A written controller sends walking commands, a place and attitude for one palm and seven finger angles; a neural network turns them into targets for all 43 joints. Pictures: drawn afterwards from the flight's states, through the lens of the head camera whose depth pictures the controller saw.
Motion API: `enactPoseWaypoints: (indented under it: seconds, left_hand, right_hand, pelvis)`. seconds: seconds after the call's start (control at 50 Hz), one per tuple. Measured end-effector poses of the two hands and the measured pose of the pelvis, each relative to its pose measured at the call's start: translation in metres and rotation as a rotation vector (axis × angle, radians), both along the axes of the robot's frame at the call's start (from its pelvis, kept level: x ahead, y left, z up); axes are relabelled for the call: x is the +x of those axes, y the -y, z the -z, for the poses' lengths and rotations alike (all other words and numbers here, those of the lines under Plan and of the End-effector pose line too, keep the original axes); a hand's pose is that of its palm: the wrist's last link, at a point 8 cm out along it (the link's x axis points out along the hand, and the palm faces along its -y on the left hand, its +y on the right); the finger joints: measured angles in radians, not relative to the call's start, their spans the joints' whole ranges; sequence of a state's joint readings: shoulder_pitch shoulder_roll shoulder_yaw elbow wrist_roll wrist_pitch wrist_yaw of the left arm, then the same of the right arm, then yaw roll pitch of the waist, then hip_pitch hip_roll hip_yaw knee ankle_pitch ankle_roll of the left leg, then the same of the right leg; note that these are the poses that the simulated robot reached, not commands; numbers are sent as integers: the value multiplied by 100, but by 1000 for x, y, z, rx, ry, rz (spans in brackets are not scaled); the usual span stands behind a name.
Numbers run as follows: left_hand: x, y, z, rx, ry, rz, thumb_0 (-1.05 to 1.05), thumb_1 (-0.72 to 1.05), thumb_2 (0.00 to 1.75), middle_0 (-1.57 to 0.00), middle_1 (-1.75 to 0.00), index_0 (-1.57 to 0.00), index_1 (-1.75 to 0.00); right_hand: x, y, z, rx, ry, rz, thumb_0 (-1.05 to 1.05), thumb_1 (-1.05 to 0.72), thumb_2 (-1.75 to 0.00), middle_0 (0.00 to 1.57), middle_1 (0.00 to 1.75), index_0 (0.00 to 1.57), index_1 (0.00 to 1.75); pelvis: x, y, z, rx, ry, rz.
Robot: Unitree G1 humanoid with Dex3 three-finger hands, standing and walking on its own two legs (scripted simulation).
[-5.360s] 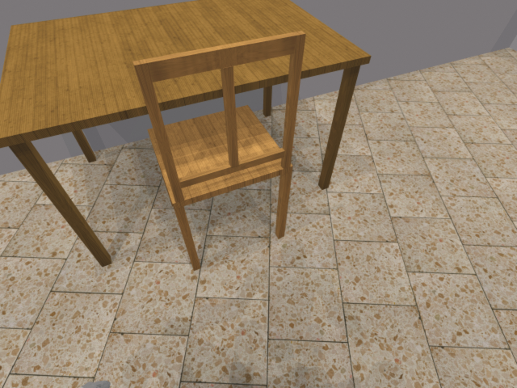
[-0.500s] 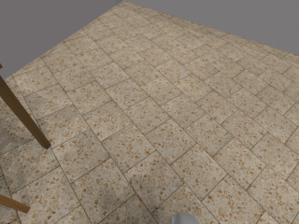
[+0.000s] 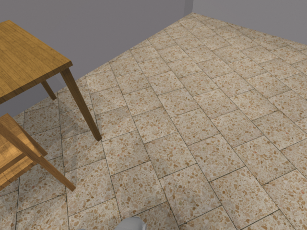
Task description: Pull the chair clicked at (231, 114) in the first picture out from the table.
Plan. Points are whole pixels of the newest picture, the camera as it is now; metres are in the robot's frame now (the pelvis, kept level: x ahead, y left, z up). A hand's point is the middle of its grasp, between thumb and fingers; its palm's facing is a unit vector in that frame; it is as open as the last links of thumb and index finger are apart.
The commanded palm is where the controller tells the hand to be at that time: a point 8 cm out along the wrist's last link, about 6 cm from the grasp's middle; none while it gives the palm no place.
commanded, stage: turn to face it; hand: left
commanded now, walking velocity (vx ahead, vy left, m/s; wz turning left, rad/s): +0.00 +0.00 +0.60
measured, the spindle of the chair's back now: out of the picture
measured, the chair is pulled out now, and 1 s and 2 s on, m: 0.00 0.00 0.00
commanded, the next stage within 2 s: take the last steps up to it in 1.34 s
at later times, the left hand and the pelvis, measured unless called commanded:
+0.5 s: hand out of the picture +0.01 +0.30 -0.17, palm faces +0.34 -0.90 -0.26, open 7.4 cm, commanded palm none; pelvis +0.00 +0.06 +0.00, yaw +18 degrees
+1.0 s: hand out of the picture -0.03 +0.23 -0.14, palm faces +0.57 -0.77 -0.29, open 7.4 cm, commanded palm none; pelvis +0.01 +0.02 +0.00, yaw +37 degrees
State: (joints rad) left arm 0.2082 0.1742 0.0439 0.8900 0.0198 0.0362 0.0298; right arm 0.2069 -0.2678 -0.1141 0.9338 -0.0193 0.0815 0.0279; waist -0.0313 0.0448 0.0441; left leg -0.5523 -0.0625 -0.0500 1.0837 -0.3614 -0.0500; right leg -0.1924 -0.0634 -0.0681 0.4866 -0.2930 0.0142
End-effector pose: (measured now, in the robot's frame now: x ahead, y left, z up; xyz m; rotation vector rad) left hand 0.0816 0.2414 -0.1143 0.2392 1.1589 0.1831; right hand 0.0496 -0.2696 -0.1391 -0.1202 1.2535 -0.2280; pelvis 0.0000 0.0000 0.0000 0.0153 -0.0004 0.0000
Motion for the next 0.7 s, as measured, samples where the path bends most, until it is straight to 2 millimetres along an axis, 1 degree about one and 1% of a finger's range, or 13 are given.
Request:
enactPoseWaypoints:
  seconds: [0.08, 0.12, 0.16, 0.22, 0.28, 0.3, 0.34, 0.4, 0.46, 0.52, 0.6, 0.7]
  left_hand:
    - [-23, -2, 3, -12, -23, -48, 0, 91, 90, -20, -30, -20, -30]
    - [-34, -7, 7, -21, -36, -78, 0, 91, 90, -20, -30, -20, -30]
    - [-48, -14, 12, -31, -53, -111, 0, 91, 90, -20, -30, -20, -30]
    - [-72, -31, 23, -45, -88, -171, 0, 91, 90, -20, -30, -21, -30]
    - [-96, -55, 41, -57, -127, -237, 0, 90, 90, -20, -30, -21, -30]
    - [-103, -63, 45, -57, -145, -258, 0, 91, 90, -20, -30, -21, -30]
    - [-111, -75, 45, -49, -172, -286, 0, 91, 90, -20, -30, -20, -30]
    - [-112, -89, 36, -40, -160, -318, 1, 91, 90, -20, -30, -20, -30]
    - [-103, -99, 27, -34, -101, -340, 1, 91, 90, -19, -30, -20, -30]
    - [-91, -104, 18, -23, -39, -358, 0, 91, 90, -19, -30, -20, -30]
    - [-76, -102, 9, -9, 27, -378, 0, 91, 90, -19, -30, -20, -30]
    - [-59, -89, -1, 15, 92, -397, 0, 91, 90, -19, -30, -20, -30]
  right_hand:
    - [15, 3, -5, -17, -9, -60, 1, -90, -90, 20, 30, 19, 29]
    - [25, -1, -6, -27, -22, -100, 1, -90, -90, 20, 30, 19, 29]
    - [39, -10, -6, -37, -27, -145, 1, -91, -90, 20, 30, 19, 29]
    - [65, -31, -7, -54, -9, -220, 1, -91, -90, 20, 30, 19, 29]
    - [93, -58, -7, -76, 44, -295, 1, -91, -90, 20, 30, 19, 29]
    - [100, -67, -9, -78, 63, -313, 1, -91, -90, 20, 30, 19, 29]
    - [108, -83, -15, -76, 92, -342, 1, -90, -90, 20, 30, 19, 29]
    - [112, -100, -24, -77, 104, -371, 1, -90, -90, 20, 30, 20, 29]
    - [111, -112, -27, -67, 88, -400, 1, -90, -90, 21, 30, 20, 29]
    - [110, -118, -25, -52, 68, -426, 1, -90, -90, 21, 30, 20, 30]
    - [107, -119, -19, -32, 41, -447, 1, -90, -90, 21, 30, 20, 30]
    - [106, -106, -5, -11, -1, -466, 1, -90, -90, 21, 30, 20, 30]
  pelvis:
    - [-1, -1, -1, 13, 5, -58]
    - [-1, -5, -1, 15, 4, -88]
    - [-2, -11, 1, 14, 1, -115]
    - [-2, -24, 6, 7, -4, -156]
    - [-2, -41, 18, -4, -11, -198]
    - [-3, -45, 19, -2, -11, -207]
    - [-3, -51, 16, -14, -7, -217]
    - [-2, -57, 7, -36, -5, -249]
    - [-2, -61, 1, -44, -2, -286]
    - [-1, -62, -2, -43, 0, -323]
    - [2, -58, -2, -36, 1, -374]
    - [7, -45, 1, -23, 0, -435]
